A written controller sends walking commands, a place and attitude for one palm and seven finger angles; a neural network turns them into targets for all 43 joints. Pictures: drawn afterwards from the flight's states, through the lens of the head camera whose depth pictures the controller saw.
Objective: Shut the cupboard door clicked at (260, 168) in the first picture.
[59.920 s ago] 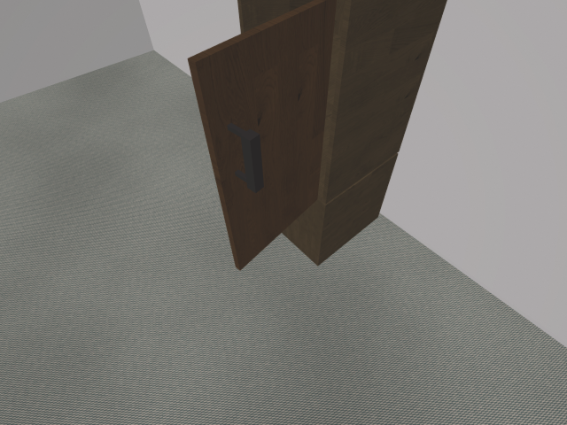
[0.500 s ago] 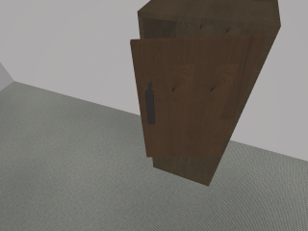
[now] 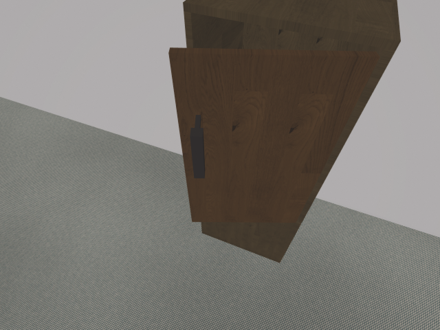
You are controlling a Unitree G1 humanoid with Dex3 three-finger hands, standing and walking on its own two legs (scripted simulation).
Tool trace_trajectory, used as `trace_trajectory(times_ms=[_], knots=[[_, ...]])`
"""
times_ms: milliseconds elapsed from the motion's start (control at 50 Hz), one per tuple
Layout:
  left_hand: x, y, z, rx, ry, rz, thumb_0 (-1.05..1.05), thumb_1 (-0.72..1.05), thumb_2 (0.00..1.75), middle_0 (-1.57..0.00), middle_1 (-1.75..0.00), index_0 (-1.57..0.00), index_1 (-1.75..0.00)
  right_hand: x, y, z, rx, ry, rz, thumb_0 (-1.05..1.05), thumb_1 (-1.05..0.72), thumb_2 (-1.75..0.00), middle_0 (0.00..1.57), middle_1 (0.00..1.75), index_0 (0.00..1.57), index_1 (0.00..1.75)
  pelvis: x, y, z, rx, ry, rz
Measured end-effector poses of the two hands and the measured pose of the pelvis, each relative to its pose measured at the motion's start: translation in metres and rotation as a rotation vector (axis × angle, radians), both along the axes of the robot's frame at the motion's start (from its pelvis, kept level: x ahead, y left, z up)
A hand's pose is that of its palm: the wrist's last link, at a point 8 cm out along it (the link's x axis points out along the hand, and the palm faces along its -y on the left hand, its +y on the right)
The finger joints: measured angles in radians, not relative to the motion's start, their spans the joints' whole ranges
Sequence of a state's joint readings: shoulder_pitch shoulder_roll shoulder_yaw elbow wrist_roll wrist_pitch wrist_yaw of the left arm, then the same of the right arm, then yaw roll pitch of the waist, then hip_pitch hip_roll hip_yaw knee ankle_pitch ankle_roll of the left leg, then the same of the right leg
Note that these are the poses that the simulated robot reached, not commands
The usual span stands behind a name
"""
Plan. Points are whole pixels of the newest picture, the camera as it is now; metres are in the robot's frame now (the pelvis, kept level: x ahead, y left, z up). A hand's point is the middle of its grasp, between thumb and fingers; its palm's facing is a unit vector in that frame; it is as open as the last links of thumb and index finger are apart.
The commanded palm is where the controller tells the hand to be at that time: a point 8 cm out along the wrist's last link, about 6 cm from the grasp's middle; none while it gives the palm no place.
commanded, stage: shuffle to correct the standing spot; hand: left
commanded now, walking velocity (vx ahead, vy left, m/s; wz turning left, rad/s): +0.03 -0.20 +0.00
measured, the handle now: (198, 147) +0.46 +0.08 +0.06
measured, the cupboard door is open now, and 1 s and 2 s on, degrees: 22 22 22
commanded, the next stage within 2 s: come to a stop and stand still in 0.60 s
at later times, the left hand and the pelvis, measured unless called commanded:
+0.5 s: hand out of the picture +0.05 +0.14 -0.18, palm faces +0.03 -0.99 -0.14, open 7.3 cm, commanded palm none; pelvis +0.03 -0.04 +0.01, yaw +0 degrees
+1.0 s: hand out of the picture +0.08 +0.04 -0.18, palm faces +0.05 -0.98 -0.20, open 7.3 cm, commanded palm none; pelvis +0.04 -0.14 +0.00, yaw +1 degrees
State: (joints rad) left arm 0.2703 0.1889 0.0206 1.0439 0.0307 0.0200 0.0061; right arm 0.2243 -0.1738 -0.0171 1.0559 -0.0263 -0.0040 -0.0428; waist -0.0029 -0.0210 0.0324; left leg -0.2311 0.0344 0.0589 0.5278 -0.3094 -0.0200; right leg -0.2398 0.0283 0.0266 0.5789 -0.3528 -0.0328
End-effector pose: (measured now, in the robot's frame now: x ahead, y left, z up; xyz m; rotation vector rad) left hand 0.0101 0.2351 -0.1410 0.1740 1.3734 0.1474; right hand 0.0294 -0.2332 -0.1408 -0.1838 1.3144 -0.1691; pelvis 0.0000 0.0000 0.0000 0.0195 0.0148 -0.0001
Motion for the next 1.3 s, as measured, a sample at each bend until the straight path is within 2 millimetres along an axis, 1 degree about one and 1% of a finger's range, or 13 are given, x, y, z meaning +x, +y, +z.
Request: trace_trajectory(times_ms=[120, 240, 320, 420, 560, 640, 740, 820, 920, 1000, 1080, 1220, 1300], knots=[[-0.007, -0.018, -0.001, -0.001, 0.011, 0.039, 0.0, 0.91, 0.89, -0.2, -0.3, -0.2, -0.3, 0.004, -0.018, -0.003, -0.015, 0.048, -0.002, 0.0, -0.9, -0.9, 0.2, 0.3, 0.2, 0.3, 0.008, -0.016, -0.003, -0.02, 0.014, 0.016], [-0.022, -0.034, -0.008, -0.04, 0.074, 0.07, 0.0, 0.91, 0.89, -0.2, -0.3, -0.2, -0.3, 0.036, -0.022, 0.009, -0.044, 0.003, 0.012, 0.0, -0.9, -0.9, 0.2, 0.3, 0.2, 0.3, 0.016, -0.019, 0.0, -0.034, 0.019, 0.011], [-0.022, -0.038, -0.024, -0.078, 0.111, 0.063, 0.0, 0.91, 0.89, -0.2, -0.3, -0.2, -0.3, 0.055, -0.019, 0.01, -0.064, -0.07, 0.012, 0.0, -0.9, -0.9, 0.2, 0.3, 0.2, 0.3, 0.022, -0.019, -0.008, -0.043, 0.014, -0.007], [0.005, -0.04, -0.019, -0.082, 0.086, 0.034, 0.0, 0.91, 0.89, -0.2, -0.3, -0.2, -0.3, 0.046, -0.022, 0.022, -0.07, -0.063, 0.005, 0.0, -0.91, -0.9, 0.2, 0.3, 0.2, 0.3, 0.025, -0.028, 0.002, -0.044, 0.008, -0.017], [0.055, -0.054, -0.002, -0.057, -0.032, 0.02, 0.0, 0.91, 0.89, -0.19, -0.3, -0.2, -0.3, 0.014, -0.055, 0.028, -0.066, 0.047, -0.006, 0.0, -0.92, -0.9, 0.2, 0.3, 0.2, 0.3, 0.028, -0.053, 0.012, -0.067, 0.021, 0.009], [0.081, -0.074, 0.003, -0.035, -0.074, -0.015, 0.0, 0.91, 0.89, -0.19, -0.3, -0.2, -0.3, -0.004, -0.083, 0.02, -0.048, 0.096, -0.04, 0.0, -0.91, -0.9, 0.2, 0.3, 0.2, 0.3, 0.028, -0.077, 0.01, -0.063, 0.028, 0.015], [0.102, -0.104, 0.003, 0.017, -0.141, -0.046, 0.0, 0.91, 0.89, -0.19, -0.3, -0.2, -0.3, -0.017, -0.128, -0.005, -0.032, 0.149, -0.074, 0.0, -0.9, -0.9, 0.2, 0.3, 0.2, 0.3, 0.031, -0.112, -0.007, -0.039, 0.027, 0.02], [0.094, -0.129, 0.007, 0.018, -0.139, -0.04, 0.0, 0.91, 0.89, -0.19, -0.3, -0.2, -0.3, -0.004, -0.146, -0.004, -0.032, 0.128, -0.07, 0.0, -0.91, -0.9, 0.2, 0.3, 0.2, 0.3, 0.033, -0.126, -0.002, -0.033, 0.013, 0.016], [0.078, -0.145, 0.005, 0.005, -0.117, -0.01, 0.0, 0.93, 0.89, -0.2, -0.3, -0.2, -0.3, 0.027, -0.144, 0.003, -0.001, 0.045, -0.041, 0.0, -0.91, -0.9, 0.19, 0.3, 0.19, 0.3, 0.037, -0.138, 0.002, -0.026, 0.001, 0.012], [0.062, -0.146, -0.004, -0.01, -0.095, 0.028, 0.0, 0.93, 0.89, -0.2, -0.3, -0.2, -0.3, 0.051, -0.134, 0.003, 0.011, -0.016, -0.006, 0.0, -0.91, -0.9, 0.19, 0.3, 0.19, 0.3, 0.037, -0.139, -0.001, -0.034, -0.014, 0.018], [0.046, -0.145, -0.008, -0.018, -0.056, 0.062, 0.0, 0.92, 0.89, -0.2, -0.3, -0.2, -0.3, 0.066, -0.129, 0.009, 0.005, -0.057, 0.027, 0.0, -0.93, -0.9, 0.2, 0.3, 0.2, 0.3, 0.034, -0.138, 0.001, -0.015, -0.03, 0.013], [0.017, -0.145, -0.002, 0.003, -0.028, 0.05, 0.0, 0.91, 0.89, -0.2, -0.3, -0.2, -0.3, 0.085, -0.122, 0.007, 0.043, -0.127, 0.07, 0.0, -0.91, -0.9, 0.2, 0.3, 0.2, 0.3, 0.029, -0.134, -0.001, -0.03, -0.023, 0.018], [0.012, -0.135, 0.001, 0.016, -0.014, 0.031, 0.0, 0.91, 0.89, -0.2, -0.3, -0.2, -0.3, 0.086, -0.115, 0.006, 0.061, -0.165, 0.062, 0.0, -0.91, -0.9, 0.2, 0.3, 0.2, 0.3, 0.031, -0.127, -0.001, -0.026, -0.026, 0.02]])
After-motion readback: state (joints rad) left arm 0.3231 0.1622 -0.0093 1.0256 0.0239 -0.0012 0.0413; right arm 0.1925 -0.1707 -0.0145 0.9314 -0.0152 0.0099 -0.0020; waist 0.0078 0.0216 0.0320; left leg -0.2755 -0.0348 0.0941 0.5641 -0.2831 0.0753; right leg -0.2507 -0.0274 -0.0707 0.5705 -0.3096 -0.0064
